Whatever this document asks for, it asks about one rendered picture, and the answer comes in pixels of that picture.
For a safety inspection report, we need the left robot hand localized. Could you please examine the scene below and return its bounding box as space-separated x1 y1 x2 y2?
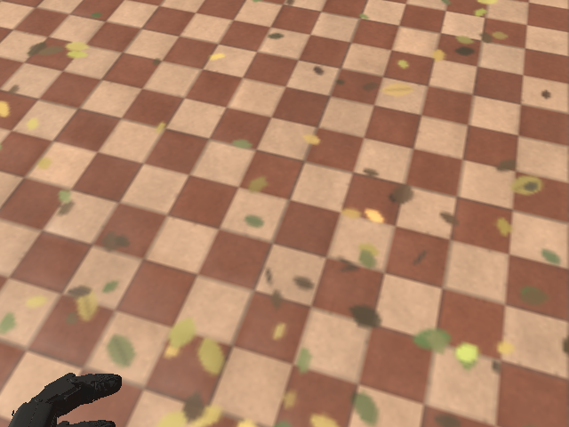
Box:
8 373 122 427

